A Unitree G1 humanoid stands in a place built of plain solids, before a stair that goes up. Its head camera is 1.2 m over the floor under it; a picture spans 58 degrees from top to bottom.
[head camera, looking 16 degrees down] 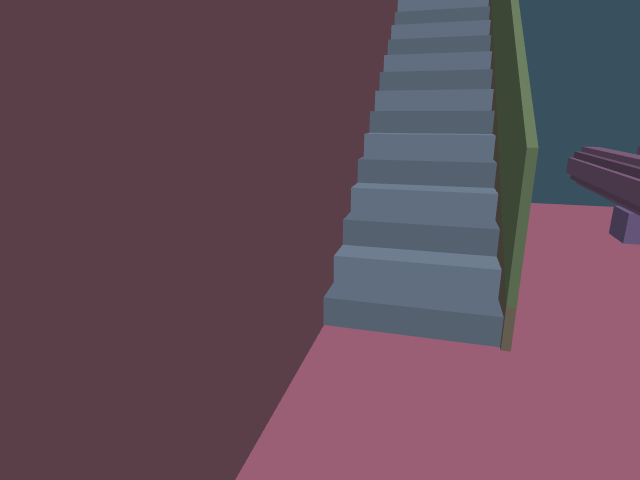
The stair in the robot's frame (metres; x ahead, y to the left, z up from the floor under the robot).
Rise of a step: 0.18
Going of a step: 0.25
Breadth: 0.99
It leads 15 degrees to the right of straight ahead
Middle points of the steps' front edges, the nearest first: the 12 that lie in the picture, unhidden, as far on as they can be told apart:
2.21 -0.50 0.18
2.46 -0.56 0.36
2.70 -0.63 0.53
2.94 -0.70 0.71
3.19 -0.76 0.89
3.43 -0.83 1.06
3.67 -0.90 1.24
3.92 -0.96 1.42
4.16 -1.03 1.59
4.40 -1.10 1.77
4.65 -1.16 1.95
4.89 -1.23 2.12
